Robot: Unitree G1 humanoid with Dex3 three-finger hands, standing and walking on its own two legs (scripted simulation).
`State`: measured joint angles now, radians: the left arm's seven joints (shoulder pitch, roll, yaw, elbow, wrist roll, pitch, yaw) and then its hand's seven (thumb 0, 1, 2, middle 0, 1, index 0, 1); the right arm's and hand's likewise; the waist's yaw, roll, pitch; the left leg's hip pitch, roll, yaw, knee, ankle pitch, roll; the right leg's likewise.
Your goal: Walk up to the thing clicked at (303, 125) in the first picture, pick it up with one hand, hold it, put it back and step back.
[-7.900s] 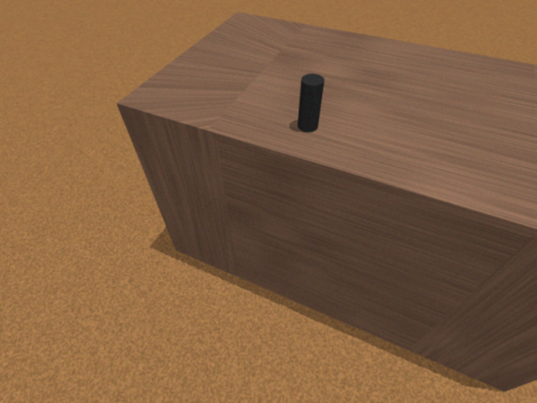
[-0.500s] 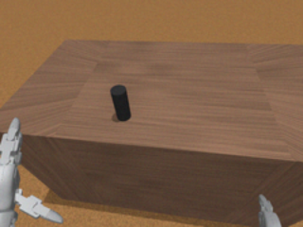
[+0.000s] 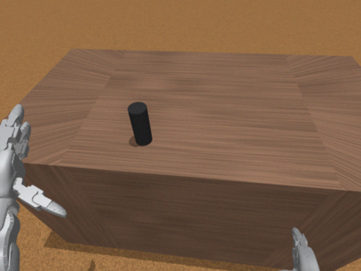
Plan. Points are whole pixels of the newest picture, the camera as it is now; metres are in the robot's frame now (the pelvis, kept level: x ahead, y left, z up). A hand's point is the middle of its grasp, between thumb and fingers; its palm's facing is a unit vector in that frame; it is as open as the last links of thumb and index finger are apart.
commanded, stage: go down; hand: left
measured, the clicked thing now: (140, 124) +0.49 +0.14 +0.04
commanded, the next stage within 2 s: none
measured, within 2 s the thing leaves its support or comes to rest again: neither
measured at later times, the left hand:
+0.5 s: hand (45, 143) +0.32 +0.29 +0.15, palm faces +0.09 -0.99 -0.08, open 17.6 cm
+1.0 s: hand (49, 119) +0.39 +0.31 +0.16, palm faces +0.00 -1.00 +0.01, open 17.7 cm
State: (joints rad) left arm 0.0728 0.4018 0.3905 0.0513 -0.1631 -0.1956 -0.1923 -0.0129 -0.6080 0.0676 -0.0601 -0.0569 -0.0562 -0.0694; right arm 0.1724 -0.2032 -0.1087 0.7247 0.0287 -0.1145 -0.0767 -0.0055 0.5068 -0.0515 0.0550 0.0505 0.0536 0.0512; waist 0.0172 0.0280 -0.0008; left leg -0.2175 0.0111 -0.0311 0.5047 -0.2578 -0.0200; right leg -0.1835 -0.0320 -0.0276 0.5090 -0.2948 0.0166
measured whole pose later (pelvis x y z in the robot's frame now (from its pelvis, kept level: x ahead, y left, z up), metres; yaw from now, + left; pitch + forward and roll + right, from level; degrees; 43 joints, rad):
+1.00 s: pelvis +0.00 +0.01 +0.00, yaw -2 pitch +5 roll -1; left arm -0.57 0.68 0.49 0.89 -0.22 -0.01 -0.57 -0.01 -0.58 0.07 -0.03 -0.04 -0.04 -0.04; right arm 0.25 -0.25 0.02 0.63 0.01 -0.21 -0.14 -0.01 0.55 -0.05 0.05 0.05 0.05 0.05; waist -0.05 -0.01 -0.07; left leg -0.35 0.03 0.00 0.52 -0.25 -0.01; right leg -0.31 -0.02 0.00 0.49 -0.26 0.02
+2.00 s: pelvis +0.01 +0.01 -0.01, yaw -2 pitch +10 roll -2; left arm -0.73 0.78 0.51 1.07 -0.19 -0.07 -0.59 -0.01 -0.55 0.08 -0.05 -0.04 -0.05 -0.05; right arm 0.22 -0.25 0.03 0.61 0.00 -0.21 -0.12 -0.01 0.53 -0.05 0.06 0.05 0.06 0.05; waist -0.10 -0.01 -0.10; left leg -0.50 0.03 -0.01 0.63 -0.31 -0.01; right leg -0.44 -0.01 0.00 0.56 -0.29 0.03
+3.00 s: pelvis +0.01 +0.02 -0.03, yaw -2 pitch +14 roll -2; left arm -0.78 0.73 0.45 1.13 -0.19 -0.13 -0.57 -0.01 -0.48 0.10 -0.03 -0.04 -0.02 -0.06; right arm 0.24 -0.23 0.06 0.50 -0.01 -0.20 -0.08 -0.01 0.56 -0.05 0.05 0.05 0.05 0.05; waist -0.12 -0.01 -0.13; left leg -0.65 0.04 -0.02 0.77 -0.37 0.00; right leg -0.59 0.00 -0.01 0.70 -0.36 0.03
